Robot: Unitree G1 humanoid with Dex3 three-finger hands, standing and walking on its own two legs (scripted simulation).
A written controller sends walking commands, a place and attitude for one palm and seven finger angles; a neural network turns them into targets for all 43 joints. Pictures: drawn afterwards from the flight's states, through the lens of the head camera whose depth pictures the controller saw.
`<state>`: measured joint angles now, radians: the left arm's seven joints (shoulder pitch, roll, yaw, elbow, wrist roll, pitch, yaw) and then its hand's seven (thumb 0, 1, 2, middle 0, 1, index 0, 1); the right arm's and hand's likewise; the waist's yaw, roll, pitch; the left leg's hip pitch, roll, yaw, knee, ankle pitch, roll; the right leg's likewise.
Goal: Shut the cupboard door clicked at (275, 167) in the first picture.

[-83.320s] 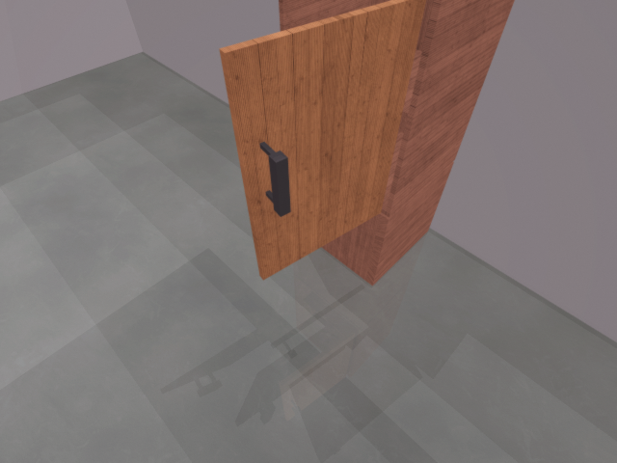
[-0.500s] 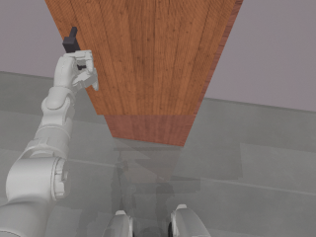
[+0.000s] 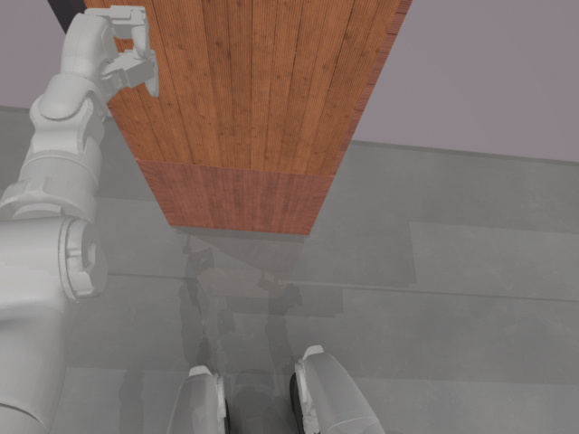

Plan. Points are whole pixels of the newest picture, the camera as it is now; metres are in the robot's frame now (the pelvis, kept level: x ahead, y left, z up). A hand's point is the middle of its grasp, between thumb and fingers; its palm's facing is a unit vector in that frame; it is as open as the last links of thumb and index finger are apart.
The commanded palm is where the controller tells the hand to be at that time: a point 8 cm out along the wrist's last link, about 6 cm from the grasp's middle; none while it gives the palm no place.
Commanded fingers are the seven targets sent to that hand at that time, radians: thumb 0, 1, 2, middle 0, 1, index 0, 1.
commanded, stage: push the door shut along its arc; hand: left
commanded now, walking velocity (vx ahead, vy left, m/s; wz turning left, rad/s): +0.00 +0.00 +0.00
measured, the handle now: (89, 25) +0.63 +0.17 +0.11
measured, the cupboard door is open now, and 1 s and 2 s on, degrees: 0 0 0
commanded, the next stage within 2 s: pull the fist back off the door in 0.32 s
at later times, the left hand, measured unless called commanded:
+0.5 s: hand (173, 35) +0.60 +0.07 +0.12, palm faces -0.27 -0.96 +0.02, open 2.8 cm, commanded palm +0.60 +0.10 +0.11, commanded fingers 0.00 0.90 0.90 -1.30 -1.50 -1.30 -1.50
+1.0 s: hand (175, 60) +0.57 +0.07 +0.11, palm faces +0.06 -1.00 -0.02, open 3.0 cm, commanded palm +0.52 +0.11 +0.11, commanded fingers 0.00 0.90 0.90 -1.30 -1.50 -1.30 -1.50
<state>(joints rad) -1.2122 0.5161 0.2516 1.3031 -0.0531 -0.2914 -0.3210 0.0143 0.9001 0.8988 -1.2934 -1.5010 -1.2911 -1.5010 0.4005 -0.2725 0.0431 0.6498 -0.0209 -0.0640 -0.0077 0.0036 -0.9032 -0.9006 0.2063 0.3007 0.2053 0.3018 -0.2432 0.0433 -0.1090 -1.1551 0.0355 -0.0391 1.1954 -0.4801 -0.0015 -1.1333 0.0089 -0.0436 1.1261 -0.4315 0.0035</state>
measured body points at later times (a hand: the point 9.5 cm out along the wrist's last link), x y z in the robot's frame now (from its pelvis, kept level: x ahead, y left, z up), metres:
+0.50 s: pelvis -0.01 +0.01 -0.03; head +0.17 +0.02 +0.38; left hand +0.61 +0.12 +0.12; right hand -0.07 -0.25 -0.11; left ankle +0.04 +0.12 -0.64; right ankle +0.05 -0.13 -0.64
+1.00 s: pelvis +0.02 +0.00 +0.02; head +0.16 +0.00 +0.45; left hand +0.56 +0.12 +0.11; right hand -0.03 -0.26 -0.09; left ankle +0.04 +0.12 -0.64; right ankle +0.05 -0.13 -0.64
